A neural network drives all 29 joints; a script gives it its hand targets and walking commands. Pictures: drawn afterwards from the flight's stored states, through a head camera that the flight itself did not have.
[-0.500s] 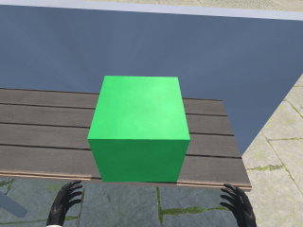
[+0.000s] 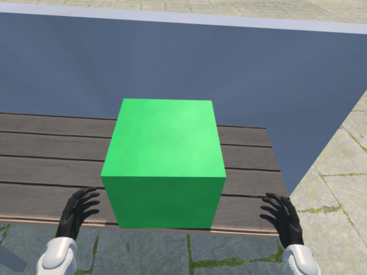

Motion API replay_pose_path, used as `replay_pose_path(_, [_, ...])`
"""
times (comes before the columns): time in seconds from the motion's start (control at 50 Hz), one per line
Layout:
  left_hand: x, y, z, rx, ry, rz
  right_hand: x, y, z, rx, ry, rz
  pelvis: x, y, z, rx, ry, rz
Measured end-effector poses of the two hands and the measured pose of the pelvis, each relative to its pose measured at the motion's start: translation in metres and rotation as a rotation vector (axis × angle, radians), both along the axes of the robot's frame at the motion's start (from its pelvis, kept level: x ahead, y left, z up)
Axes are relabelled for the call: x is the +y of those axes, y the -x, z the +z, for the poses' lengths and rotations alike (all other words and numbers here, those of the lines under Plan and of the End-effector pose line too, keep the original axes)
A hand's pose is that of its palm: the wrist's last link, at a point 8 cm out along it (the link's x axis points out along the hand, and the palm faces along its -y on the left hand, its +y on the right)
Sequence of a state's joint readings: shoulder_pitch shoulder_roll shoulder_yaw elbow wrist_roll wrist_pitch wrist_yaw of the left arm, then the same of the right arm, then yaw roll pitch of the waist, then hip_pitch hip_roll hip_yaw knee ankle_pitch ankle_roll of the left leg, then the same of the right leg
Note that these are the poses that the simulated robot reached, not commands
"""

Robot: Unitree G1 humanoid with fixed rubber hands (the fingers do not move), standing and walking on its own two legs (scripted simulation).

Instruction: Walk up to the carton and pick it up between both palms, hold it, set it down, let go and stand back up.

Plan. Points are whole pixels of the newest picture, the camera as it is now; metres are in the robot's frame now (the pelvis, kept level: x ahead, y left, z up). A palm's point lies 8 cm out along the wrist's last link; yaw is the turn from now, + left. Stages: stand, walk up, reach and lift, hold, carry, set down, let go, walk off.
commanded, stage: reach and lift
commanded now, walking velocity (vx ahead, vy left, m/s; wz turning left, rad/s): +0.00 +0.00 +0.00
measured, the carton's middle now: (166, 162) +0.41 +0.08 +0.00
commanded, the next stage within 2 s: none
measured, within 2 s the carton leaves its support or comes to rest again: neither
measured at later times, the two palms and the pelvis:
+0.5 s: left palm (75, 180) +0.28 +0.25 +0.08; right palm (295, 191) +0.29 -0.21 +0.08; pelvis -0.01 +0.00 +0.01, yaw -1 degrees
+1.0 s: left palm (75, 135) +0.35 +0.26 +0.14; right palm (296, 146) +0.36 -0.21 +0.14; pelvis -0.01 +0.00 +0.00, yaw -1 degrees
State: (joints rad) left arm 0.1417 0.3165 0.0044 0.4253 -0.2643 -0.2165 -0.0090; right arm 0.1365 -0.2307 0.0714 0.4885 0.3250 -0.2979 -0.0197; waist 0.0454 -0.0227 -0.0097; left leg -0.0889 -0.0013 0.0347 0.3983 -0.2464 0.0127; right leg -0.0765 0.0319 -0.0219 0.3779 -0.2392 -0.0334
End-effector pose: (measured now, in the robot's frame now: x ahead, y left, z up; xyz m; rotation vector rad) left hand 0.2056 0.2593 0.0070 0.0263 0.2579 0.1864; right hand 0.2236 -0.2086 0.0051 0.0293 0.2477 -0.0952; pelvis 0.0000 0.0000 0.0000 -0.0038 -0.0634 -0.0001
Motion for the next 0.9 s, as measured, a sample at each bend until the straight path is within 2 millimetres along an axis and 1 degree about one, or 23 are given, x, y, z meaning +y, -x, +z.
replay_pose_path(0.06, [0.0,-0.009,0.01,0.007,0.002,-0.007,0.002,-0.007,0.007,0.004,-0.01,0.007,0.001,-0.002,0.001,-0.002,0.0,-0.001])
replay_pose_path(0.18, [-0.004,-0.026,0.033,0.005,0.003,-0.031,0.006,-0.021,0.027,-0.014,-0.02,0.023,0.003,-0.002,0.003,-0.004,0.002,-0.006])
replay_pose_path(0.28, [-0.005,-0.039,0.044,0.021,0.016,-0.03,0.002,-0.032,0.044,-0.016,-0.006,0.01,0.003,0.0,0.004,0.002,0.002,-0.011])
replay_pose_path(0.42, [-0.007,-0.061,0.061,0.024,0.02,-0.027,-0.004,-0.053,0.065,-0.021,0.003,0.01,0.002,0.005,0.005,0.022,0.002,-0.022])
replay_pose_path(0.64, [0.001,-0.087,0.092,-0.002,0.022,-0.015,-0.001,-0.078,0.089,-0.035,0.004,0.039,0.001,0.008,0.005,0.043,0.002,-0.022])
replay_pose_path(0.9, [0.001,-0.129,0.124,0.015,0.037,-0.023,-0.002,-0.123,0.122,-0.022,0.008,0.054,0.002,0.014,0.005,0.074,0.003,-0.019])
